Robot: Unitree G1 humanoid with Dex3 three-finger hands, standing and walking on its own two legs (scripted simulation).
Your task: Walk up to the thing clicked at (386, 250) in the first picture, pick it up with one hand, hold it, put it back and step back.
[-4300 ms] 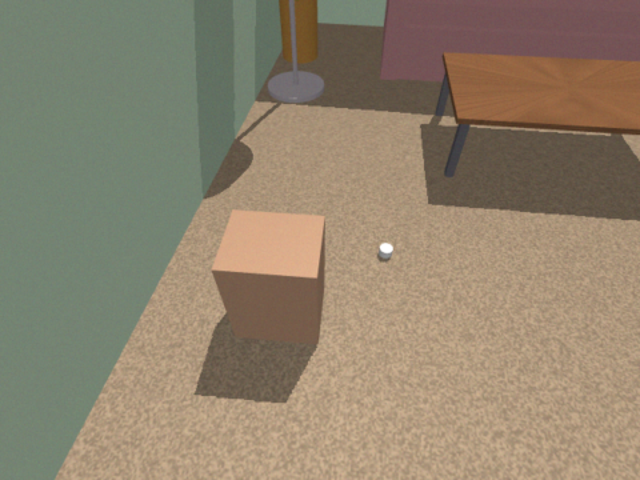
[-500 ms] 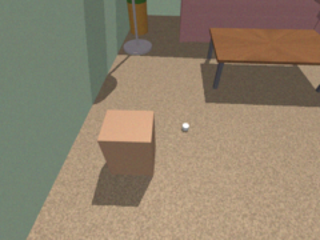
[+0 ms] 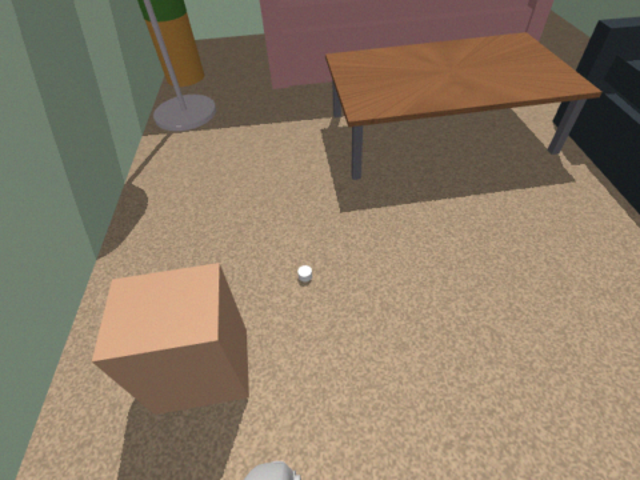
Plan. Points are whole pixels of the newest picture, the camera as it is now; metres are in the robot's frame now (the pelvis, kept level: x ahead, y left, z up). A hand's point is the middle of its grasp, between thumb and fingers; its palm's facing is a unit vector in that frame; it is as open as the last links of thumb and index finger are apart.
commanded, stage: walk up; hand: left
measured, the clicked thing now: (305, 273) +0.95 +0.16 -0.75
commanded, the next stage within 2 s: none
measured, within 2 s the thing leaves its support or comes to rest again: neither
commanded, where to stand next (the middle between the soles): +0.51 -0.01 m, yaw -10 degrees
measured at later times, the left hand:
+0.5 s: hand (190, 345) +0.35 +0.27 -0.13, palm faces -0.21 -0.90 -0.38, open 7.4 cm
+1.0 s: hand (208, 303) +0.44 +0.26 -0.14, palm faces -0.18 -0.90 -0.40, open 7.4 cm
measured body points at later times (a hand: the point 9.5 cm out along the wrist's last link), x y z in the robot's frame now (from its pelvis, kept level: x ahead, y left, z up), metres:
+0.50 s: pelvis +0.20 +0.01 +0.00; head +0.22 +0.00 +0.45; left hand +0.36 +0.31 -0.10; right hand +0.16 -0.32 -0.11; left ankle +0.16 +0.14 -0.73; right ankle +0.29 -0.15 -0.71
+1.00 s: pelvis +0.36 -0.01 -0.01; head +0.38 -0.02 +0.44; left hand +0.44 +0.31 -0.11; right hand +0.37 -0.35 -0.12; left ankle +0.48 +0.11 -0.73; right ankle +0.32 -0.14 -0.73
